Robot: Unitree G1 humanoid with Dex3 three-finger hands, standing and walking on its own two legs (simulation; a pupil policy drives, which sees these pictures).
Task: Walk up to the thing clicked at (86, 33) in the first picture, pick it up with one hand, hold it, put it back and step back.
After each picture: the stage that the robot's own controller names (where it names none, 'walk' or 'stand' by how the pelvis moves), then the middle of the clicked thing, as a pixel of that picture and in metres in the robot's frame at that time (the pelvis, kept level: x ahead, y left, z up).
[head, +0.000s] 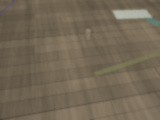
stand; (87, 34) +1.56 -0.15 -0.72
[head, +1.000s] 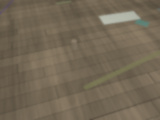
walk; (74, 44) +1.41 +0.11 -0.70
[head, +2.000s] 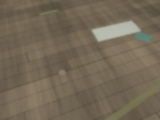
walk; (62, 76) +0.88 +0.21 -0.72
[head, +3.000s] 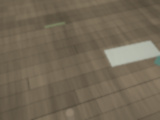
walk; (70, 115) +0.49 +0.10 -0.71
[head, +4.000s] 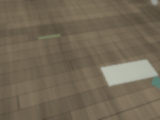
stand; out of the picture +0.34 +0.05 -0.71
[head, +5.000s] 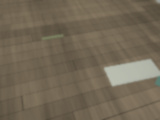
stand; out of the picture +0.33 +0.04 -0.72
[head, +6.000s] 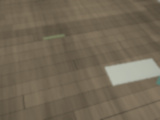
stand; out of the picture +0.34 +0.05 -0.73
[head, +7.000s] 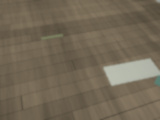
stand; out of the picture +0.33 +0.06 -0.73
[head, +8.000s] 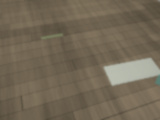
go down; out of the picture +0.32 +0.06 -0.73
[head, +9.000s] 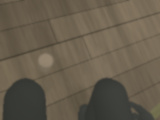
go down; (45, 63) +0.42 +0.09 -0.33
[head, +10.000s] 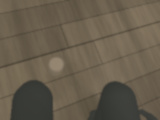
close in; (55, 67) +0.42 +0.08 -0.32
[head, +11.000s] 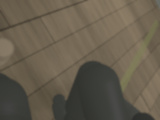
close in; (0, 52) +0.43 +0.13 -0.23
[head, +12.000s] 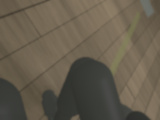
close; out of the picture +0.43 +0.14 -0.22
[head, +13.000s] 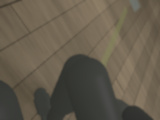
lift; out of the picture +0.43 +0.14 -0.22
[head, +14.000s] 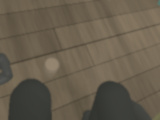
lift; (50, 67) +0.44 +0.09 -0.31
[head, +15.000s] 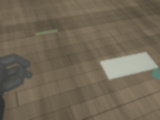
stand; out of the picture +0.36 +0.03 -0.66
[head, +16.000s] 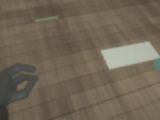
hold; out of the picture +0.36 +0.06 -0.67
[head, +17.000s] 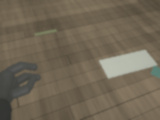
stand; out of the picture +0.36 +0.06 -0.69
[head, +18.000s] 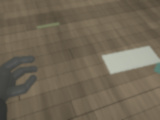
stand; out of the picture +0.36 +0.05 -0.67
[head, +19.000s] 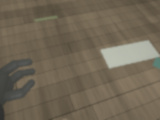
stand; out of the picture +0.37 +0.06 -0.66
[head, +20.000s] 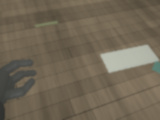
stand; out of the picture +0.36 +0.06 -0.68
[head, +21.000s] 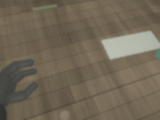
stand; (64, 117) +0.37 +0.06 -0.63
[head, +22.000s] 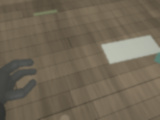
stand; out of the picture +0.37 +0.06 -0.64
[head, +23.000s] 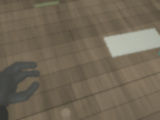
stand; (65, 115) +0.38 +0.06 -0.61
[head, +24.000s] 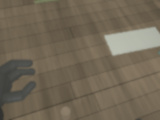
stand; (65, 113) +0.37 +0.05 -0.61
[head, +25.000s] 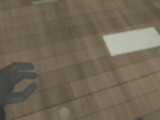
stand; (64, 114) +0.37 +0.06 -0.61
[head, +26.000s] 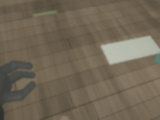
stand; out of the picture +0.36 +0.06 -0.64
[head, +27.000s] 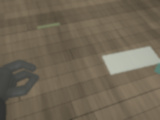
stand; out of the picture +0.35 +0.06 -0.68
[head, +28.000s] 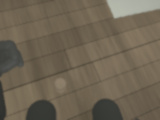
crouch; (60, 85) +0.40 +0.06 -0.46
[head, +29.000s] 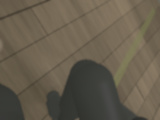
lower; out of the picture +0.43 +0.13 -0.23
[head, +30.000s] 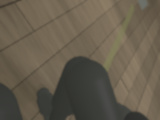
lower; out of the picture +0.43 +0.14 -0.23
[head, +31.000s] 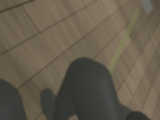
lower; out of the picture +0.44 +0.14 -0.23
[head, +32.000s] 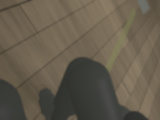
lower; out of the picture +0.44 +0.14 -0.23
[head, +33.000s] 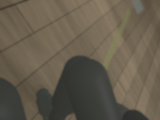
lower; out of the picture +0.44 +0.14 -0.23
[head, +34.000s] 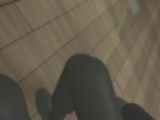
withdraw; out of the picture +0.44 +0.13 -0.22
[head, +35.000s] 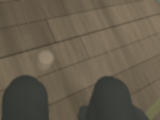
stand; (44, 61) +0.44 +0.10 -0.29
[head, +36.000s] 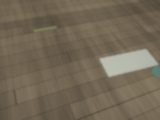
stand; out of the picture +0.36 +0.04 -0.65
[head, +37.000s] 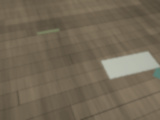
stand; out of the picture +0.36 +0.05 -0.67
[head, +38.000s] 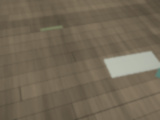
stand; out of the picture +0.36 +0.05 -0.67
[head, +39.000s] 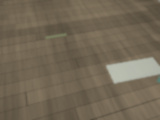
walk; out of the picture +0.38 +0.05 -0.72
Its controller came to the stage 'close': yes
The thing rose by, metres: 0.00
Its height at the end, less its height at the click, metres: +0.00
